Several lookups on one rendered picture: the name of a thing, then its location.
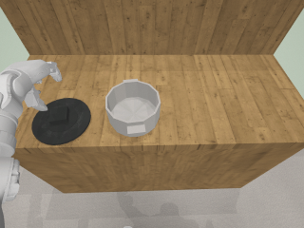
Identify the lid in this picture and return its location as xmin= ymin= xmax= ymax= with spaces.
xmin=31 ymin=98 xmax=91 ymax=145

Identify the pot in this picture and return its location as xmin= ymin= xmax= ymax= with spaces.
xmin=105 ymin=79 xmax=161 ymax=137

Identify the robot left hand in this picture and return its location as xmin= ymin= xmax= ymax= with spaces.
xmin=4 ymin=59 xmax=63 ymax=111

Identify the robot left forearm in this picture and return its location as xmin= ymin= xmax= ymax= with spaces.
xmin=0 ymin=68 xmax=32 ymax=157

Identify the robot left upper arm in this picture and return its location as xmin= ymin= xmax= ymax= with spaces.
xmin=0 ymin=156 xmax=20 ymax=228

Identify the knob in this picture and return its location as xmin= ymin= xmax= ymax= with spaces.
xmin=48 ymin=106 xmax=69 ymax=125

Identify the table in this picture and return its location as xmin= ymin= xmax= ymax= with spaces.
xmin=0 ymin=0 xmax=304 ymax=194

